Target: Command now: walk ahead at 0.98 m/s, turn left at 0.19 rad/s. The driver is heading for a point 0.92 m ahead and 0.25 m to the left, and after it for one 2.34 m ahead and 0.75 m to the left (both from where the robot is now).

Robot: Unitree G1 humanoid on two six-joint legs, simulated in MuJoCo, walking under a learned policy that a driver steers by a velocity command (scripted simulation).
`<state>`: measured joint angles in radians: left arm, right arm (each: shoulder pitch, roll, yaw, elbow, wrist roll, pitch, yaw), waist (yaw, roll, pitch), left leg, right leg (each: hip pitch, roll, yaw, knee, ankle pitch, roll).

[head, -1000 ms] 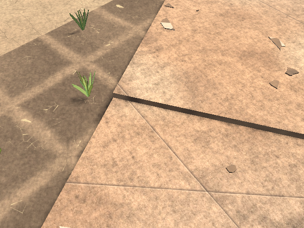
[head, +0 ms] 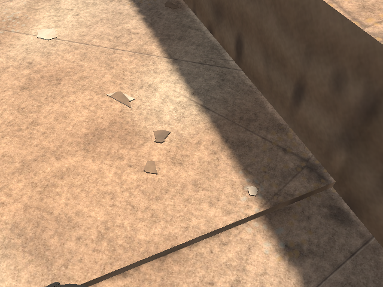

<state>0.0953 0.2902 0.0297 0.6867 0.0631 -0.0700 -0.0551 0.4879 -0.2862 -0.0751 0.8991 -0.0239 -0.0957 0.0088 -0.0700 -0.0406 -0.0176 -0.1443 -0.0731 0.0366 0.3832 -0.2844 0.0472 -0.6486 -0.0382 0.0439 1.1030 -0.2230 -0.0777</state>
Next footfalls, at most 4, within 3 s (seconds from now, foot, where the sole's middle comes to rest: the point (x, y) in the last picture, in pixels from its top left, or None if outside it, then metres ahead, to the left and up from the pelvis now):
0.18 right None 0.36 -0.14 -0.77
0.62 left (141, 228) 0.71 0.17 -0.73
1.06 right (100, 148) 1.11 0.35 -0.73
1.72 left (61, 147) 1.13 0.53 -0.73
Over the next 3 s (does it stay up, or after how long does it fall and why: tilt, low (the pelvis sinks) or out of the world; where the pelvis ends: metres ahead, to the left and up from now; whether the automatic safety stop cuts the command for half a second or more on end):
stays up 1.35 0.66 0.01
